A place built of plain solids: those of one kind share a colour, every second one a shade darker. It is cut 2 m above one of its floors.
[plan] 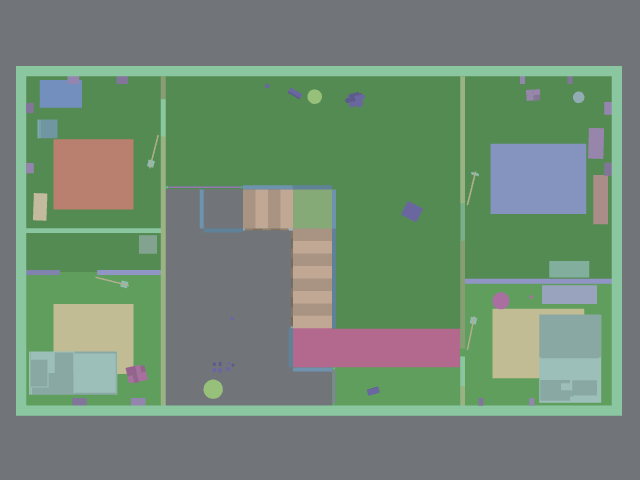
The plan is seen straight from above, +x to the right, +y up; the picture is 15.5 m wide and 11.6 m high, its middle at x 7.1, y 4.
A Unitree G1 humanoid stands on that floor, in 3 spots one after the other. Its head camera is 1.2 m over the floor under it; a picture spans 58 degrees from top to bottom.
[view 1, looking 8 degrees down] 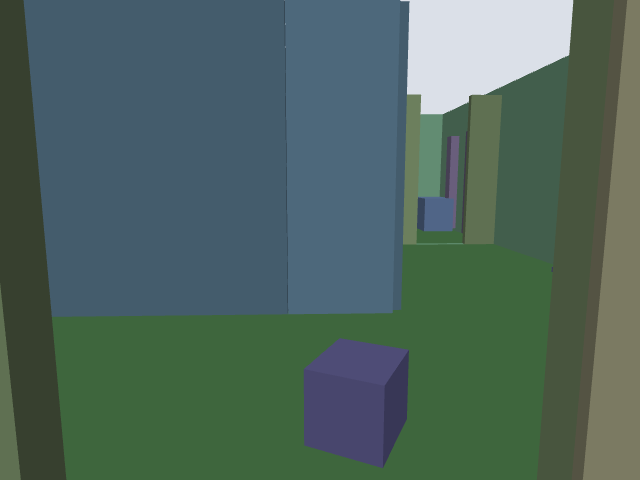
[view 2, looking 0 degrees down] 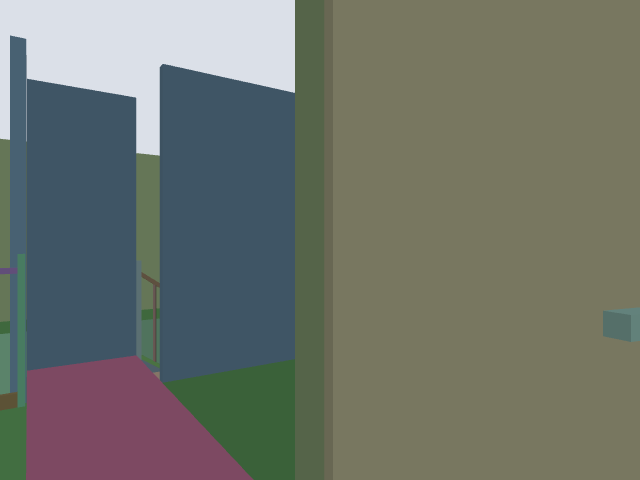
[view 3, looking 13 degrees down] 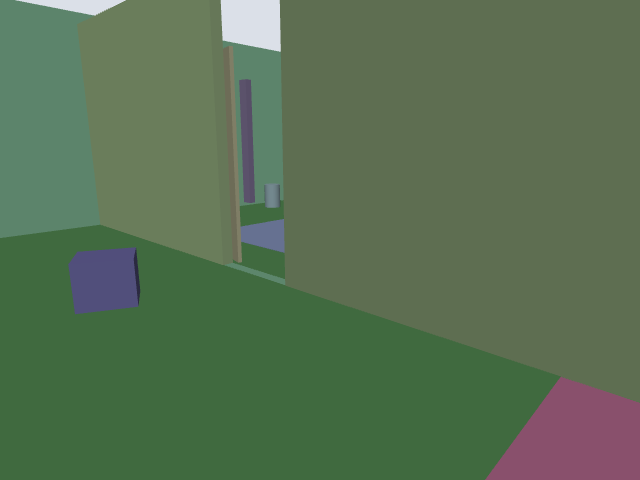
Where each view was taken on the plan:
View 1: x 11.25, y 4.43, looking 178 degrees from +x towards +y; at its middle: stair_wall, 3.80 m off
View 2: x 11.25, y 0.93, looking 146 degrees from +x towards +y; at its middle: upper_partition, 0.81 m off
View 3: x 8.14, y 1.39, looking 43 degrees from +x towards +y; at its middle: upper_partition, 3.29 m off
